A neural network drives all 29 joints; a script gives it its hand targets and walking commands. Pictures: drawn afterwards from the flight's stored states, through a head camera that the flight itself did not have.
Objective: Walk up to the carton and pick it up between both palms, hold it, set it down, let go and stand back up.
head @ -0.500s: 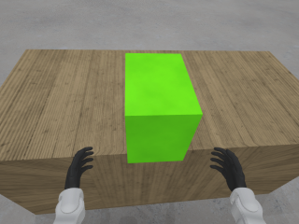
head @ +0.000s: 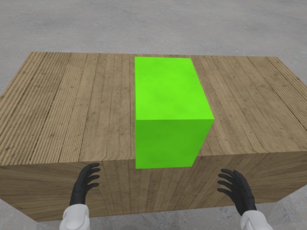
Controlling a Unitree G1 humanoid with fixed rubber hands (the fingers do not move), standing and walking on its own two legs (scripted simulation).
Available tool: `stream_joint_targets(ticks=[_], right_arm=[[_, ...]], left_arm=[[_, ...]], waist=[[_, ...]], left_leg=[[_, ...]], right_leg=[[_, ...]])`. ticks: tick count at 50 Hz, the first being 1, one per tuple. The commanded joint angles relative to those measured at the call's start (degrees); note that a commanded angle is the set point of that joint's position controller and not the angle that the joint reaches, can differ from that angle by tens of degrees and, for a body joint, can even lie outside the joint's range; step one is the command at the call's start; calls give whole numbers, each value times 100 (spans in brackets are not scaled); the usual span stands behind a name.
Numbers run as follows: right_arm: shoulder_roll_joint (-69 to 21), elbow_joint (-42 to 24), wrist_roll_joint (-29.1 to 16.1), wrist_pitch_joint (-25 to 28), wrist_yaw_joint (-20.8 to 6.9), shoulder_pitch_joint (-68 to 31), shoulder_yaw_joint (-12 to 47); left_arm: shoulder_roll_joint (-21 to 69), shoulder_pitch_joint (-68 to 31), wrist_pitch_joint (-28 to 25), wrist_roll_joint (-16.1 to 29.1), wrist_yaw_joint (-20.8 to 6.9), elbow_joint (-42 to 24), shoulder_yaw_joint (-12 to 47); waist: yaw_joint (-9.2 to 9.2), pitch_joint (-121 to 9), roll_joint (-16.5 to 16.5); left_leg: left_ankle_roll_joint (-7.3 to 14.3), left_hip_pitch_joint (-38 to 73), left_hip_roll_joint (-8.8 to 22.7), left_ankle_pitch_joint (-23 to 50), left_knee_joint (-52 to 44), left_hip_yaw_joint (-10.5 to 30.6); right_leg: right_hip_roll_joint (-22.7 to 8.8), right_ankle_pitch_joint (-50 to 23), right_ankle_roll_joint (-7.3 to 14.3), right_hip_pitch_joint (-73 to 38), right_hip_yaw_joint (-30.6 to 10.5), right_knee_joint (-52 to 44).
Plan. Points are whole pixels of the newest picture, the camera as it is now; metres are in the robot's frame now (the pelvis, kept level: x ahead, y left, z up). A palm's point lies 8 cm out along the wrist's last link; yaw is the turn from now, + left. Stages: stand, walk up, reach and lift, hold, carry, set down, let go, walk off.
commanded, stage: set down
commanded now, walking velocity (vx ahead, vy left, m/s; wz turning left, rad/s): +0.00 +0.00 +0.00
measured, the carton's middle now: (163, 112) +0.49 +0.03 +0.02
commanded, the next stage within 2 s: let go in 1.82 s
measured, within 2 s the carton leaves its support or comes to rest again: neither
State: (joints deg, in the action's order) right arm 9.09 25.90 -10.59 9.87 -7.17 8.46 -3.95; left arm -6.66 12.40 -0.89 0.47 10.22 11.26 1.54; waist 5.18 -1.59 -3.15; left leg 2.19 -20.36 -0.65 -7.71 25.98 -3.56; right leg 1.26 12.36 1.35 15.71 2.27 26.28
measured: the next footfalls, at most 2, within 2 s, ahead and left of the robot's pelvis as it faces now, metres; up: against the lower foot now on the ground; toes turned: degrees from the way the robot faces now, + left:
none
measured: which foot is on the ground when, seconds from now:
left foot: down 0.00-1.00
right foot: down 0.00-1.00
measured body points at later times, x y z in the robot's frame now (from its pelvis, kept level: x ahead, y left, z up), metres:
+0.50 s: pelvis +0.03 -0.01 +0.00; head +0.06 +0.02 +0.45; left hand +0.22 +0.19 -0.05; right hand +0.26 -0.22 -0.04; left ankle +0.07 +0.08 -0.74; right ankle +0.02 -0.11 -0.74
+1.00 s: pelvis +0.02 -0.01 +0.00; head +0.03 +0.02 +0.45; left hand +0.19 +0.21 -0.07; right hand +0.23 -0.22 -0.06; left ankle +0.07 +0.08 -0.74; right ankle +0.02 -0.11 -0.74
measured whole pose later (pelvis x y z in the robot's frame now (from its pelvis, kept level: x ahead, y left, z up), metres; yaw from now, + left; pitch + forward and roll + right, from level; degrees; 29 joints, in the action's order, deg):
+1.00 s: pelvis +0.02 -0.01 +0.00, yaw +0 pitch +1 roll -1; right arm 9.1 36.3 -10.3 9.0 -4.2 9.3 -3.4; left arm -9.7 12.4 2.7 0.5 6.3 22.8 2.7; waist 5.0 -0.1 -3.3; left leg 1.9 -17.7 0.1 -9.5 25.9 -3.4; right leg 2.1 13.5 2.1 12.4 2.3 24.7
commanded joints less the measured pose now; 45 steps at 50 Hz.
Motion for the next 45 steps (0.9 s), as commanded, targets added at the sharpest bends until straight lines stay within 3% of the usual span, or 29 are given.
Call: stream_joint_targets(ticks=[1,8,9,10,11,12,13,14,15,16,18,19,20,21,22,23,24,26,27,28,31,32,34,35,37,41,43,44,45], right_arm=[[1017,-673,-320,49,-119,-467,207],[1002,-579,-138,202,-118,-405,168],[1012,-418,-22,221,26,-30,152],[1143,-542,-19,272,-2,-370,138],[1089,-614,-13,264,22,-113,190],[1050,-473,34,293,79,-99,136],[868,-751,-1,345,151,-252,357],[937,-258,7,302,189,342,407],[907,-546,61,330,262,73,358],[753,-715,41,391,327,366,592],[934,-553,125,511,356,283,424],[1168,-285,-55,567,286,357,581],[850,-456,-116,620,385,634,746],[946,76,-48,631,371,618,662],[918,-87,-40,680,375,506,672],[966,298,75,615,360,473,782],[911,-250,68,688,446,417,753],[1041,229,157,686,380,345,665],[988,-48,134,716,332,297,570],[1003,241,223,682,369,307,574],[957,-53,123,757,359,346,557],[959,434,181,655,333,263,613],[873,290,294,600,331,168,542],[961,203,224,569,324,121,389],[1019,594,427,341,226,-166,371],[841,524,689,48,273,-642,154],[645,333,792,4,333,-676,279],[657,240,759,0,371,-714,396],[869,-14,702,63,331,-876,244]], left_arm=[[-116,-652,6,436,89,-763,586],[-26,-341,82,344,81,-710,387],[-142,-251,43,315,-15,-729,388],[-135,-268,44,331,-11,-635,334],[-102,-46,54,221,-43,-917,307],[-150,-62,27,294,-126,-808,305],[-351,-300,-37,380,-157,-911,97],[-340,102,-42,311,-229,-509,4],[-399,57,-68,421,-308,-450,44],[-434,335,-96,380,-339,-601,-156],[-387,413,-134,385,-445,-431,-70],[-240,539,-183,154,-379,-662,-148],[-478,666,-235,161,-454,-647,-458],[-382,560,-230,98,-469,-457,-332],[-390,668,-228,104,-509,-379,-291],[-412,520,-163,25,-582,161,-399],[-652,438,-250,156,-592,-472,-410],[-525,401,-245,-12,-550,-14,-372],[-622,320,-317,105,-479,-480,-299],[-637,366,-294,129,-533,25,-376],[-808,235,-412,179,-467,-569,-340],[-763,179,-313,118,-470,-74,-300],[-844,42,-251,218,-481,114,-267],[-847,-37,-230,204,-391,-230,-211],[-746,-311,-43,245,-397,283,-12],[-832,-972,270,298,-349,380,173],[-1055,-1160,292,519,-431,424,123],[-960,-1164,297,424,-468,424,-15],[-1048,-1144,238,597,-366,-46,66]], waist=[[-578,-342,135],[-477,-715,85],[-642,-682,29],[-544,-796,-121],[-509,-905,45],[-638,-823,-125],[-485,-1097,-203],[-564,-882,-155],[-588,-1059,-228],[-439,-1147,-209],[-540,-1226,-102],[-395,-1279,94],[-345,-1172,-22],[-444,-1024,148],[-351,-1149,166],[-500,-732,-70],[-475,-1013,-33],[-462,-726,-4],[-422,-1093,130],[-453,-856,163],[-414,-986,159],[-502,-650,123],[-496,-539,130],[-503,-521,316],[-550,-251,0],[-621,42,325],[-658,-113,-227],[-670,-85,-417],[-539,-146,-246]], left_leg=[[-295,1818,610,-1878,-1083,1006],[-291,2052,525,-1193,-916,830],[-268,2104,414,-552,-763,532],[-242,2107,447,-419,-750,649],[-270,2323,406,46,-684,554],[-219,2335,349,295,-614,442],[-151,2284,335,591,-526,379],[-199,2324,284,831,-471,307],[-170,2281,216,923,-491,282],[-183,2516,191,1377,-370,219],[-240,2661,185,1728,-311,310],[-329,2742,202,2157,-299,286],[-282,2542,93,2390,-206,221],[-331,2621,121,2252,-258,278],[-319,2749,105,2269,-252,205],[-250,2466,92,1936,-261,239],[-247,2460,59,1998,-265,176],[-260,2502,149,1742,-394,251],[-317,2677,267,1776,-418,322],[-315,2635,177,1752,-341,242],[-298,2633,222,1641,-406,240],[-279,2388,178,1388,-442,225],[-246,2245,233,854,-541,260],[-283,2302,259,762,-598,241],[-198,2148,380,14,-739,331],[-175,1793,393,-1298,-947,344],[-96,1733,280,-1182,-689,287],[-162,2105,165,-948,-433,269],[-177,2038,249,-722,-542,268]], right_leg=[[-260,846,78,210,-347,-676],[-257,631,146,73,-393,-802],[-262,344,157,155,-446,-841],[-199,250,190,120,-396,-811],[-176,-23,218,22,-368,-822],[-199,-111,189,68,-396,-926],[-233,-350,141,-10,-439,-905],[-208,-612,139,-212,-488,-941],[-203,-706,160,-299,-446,-937],[-217,-1154,75,-346,-505,-905],[-155,-1780,86,-304,-434,-821],[7,-1944,131,-470,-332,-770],[-122,-2499,34,-768,-511,-768],[-88,-2172,67,-581,-461,-862],[-57,-2013,76,-446,-418,-907],[-109,-1949,81,-476,-507,-919],[-127,-2061,69,-672,-498,-907],[-72,-1645,42,-450,-447,-900],[-42,-1422,95,-482,-362,-903],[-54,-1397,109,-319,-378,-948],[-31,-1074,128,-319,-416,-998],[-90,-930,105,-332,-439,-1005],[-181,-309,145,-186,-501,-1099],[-149,-104,174,-75,-429,-1084],[-206,451,195,165,-478,-1153],[-290,1747,193,406,-503,-1123],[-442,1803,152,551,-722,-1186],[-668,2032,298,981,-865,-1375],[-475,1561,249,957,-560,-1144]])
